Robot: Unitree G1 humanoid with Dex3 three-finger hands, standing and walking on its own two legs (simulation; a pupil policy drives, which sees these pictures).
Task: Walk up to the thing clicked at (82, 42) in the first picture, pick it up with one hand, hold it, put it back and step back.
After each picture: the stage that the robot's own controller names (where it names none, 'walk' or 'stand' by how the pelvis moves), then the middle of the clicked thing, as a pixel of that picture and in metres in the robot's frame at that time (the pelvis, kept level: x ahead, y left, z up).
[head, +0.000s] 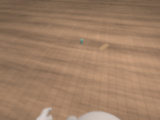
stand; (81, 41) +1.80 +0.26 -0.72
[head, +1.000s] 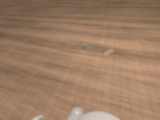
walk; (85, 46) +1.67 +0.29 -0.72
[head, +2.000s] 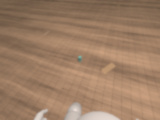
walk; (80, 58) +1.13 +0.27 -0.72
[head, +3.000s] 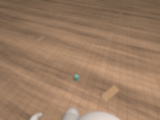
walk; (76, 77) +0.71 +0.19 -0.70
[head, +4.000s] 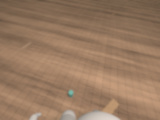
walk; (71, 93) +0.44 +0.17 -0.70
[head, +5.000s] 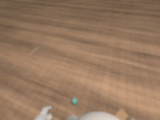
stand; (75, 101) +0.35 +0.18 -0.72
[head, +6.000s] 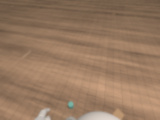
stand; (71, 105) +0.31 +0.21 -0.72
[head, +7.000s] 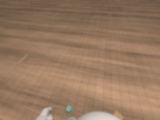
stand; (69, 109) +0.27 +0.24 -0.72
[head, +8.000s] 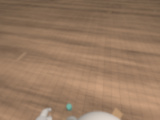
stand; (69, 107) +0.27 +0.22 -0.73
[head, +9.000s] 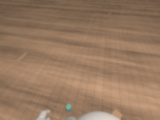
stand; (69, 107) +0.28 +0.23 -0.73
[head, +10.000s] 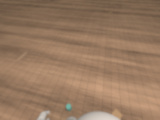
stand; (69, 107) +0.27 +0.23 -0.73
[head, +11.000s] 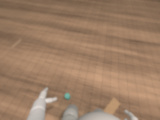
go down; (67, 96) +0.30 +0.23 -0.68
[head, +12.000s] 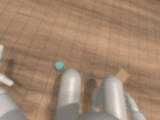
go down; (60, 66) +0.36 +0.25 -0.29
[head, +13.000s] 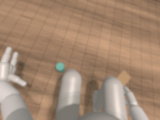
close in; (60, 67) +0.36 +0.26 -0.29
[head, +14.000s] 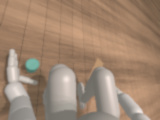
close in; (32, 66) +0.34 +0.28 -0.21
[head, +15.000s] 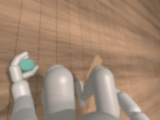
close; (27, 66) +0.33 +0.29 -0.21
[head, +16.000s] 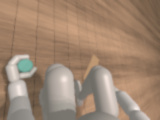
lift; (25, 66) +0.32 +0.29 -0.22
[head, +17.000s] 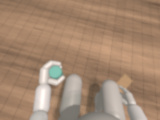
lift; (57, 74) +0.29 +0.24 -0.04
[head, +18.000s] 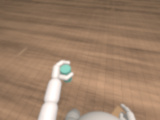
lift; (66, 73) +0.33 +0.17 +0.04
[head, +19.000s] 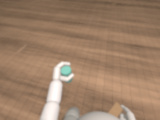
hold; (67, 74) +0.33 +0.17 +0.01
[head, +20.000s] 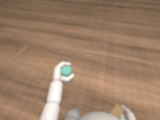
hold; (67, 74) +0.33 +0.17 +0.02
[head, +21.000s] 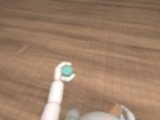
crouch; (68, 74) +0.33 +0.17 +0.01
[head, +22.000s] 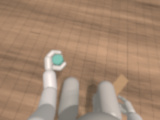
crouch; (59, 62) +0.39 +0.23 -0.08
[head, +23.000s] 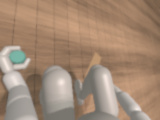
lower; (19, 59) +0.37 +0.32 -0.22
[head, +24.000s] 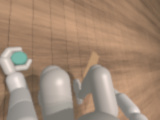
lower; (20, 60) +0.37 +0.31 -0.22
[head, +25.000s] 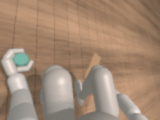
lower; (22, 61) +0.36 +0.31 -0.22
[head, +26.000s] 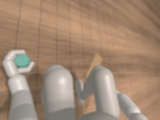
lower; (23, 62) +0.34 +0.31 -0.22
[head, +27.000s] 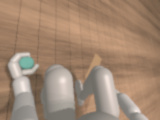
loosen; (27, 64) +0.34 +0.29 -0.22
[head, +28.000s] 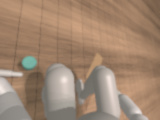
withdraw; (29, 63) +0.33 +0.29 -0.22
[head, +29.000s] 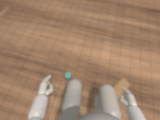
walk; (68, 76) +0.36 +0.23 -0.45
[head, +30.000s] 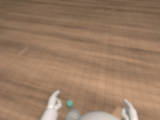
stand; (70, 104) +0.30 +0.21 -0.66
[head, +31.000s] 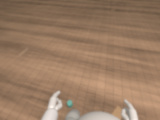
stand; (70, 104) +0.31 +0.22 -0.67
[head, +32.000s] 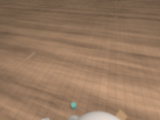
stand; (73, 106) +0.33 +0.20 -0.72
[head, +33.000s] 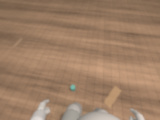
walk; (73, 88) +0.39 +0.19 -0.70
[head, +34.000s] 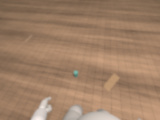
walk; (76, 73) +0.66 +0.22 -0.70
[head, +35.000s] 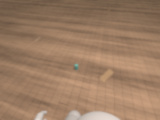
stand; (76, 67) +0.96 +0.27 -0.70
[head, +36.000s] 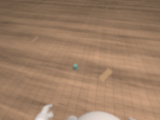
stand; (75, 67) +0.94 +0.27 -0.72
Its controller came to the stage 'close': yes
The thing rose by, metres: 0.72
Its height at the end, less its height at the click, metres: +0.00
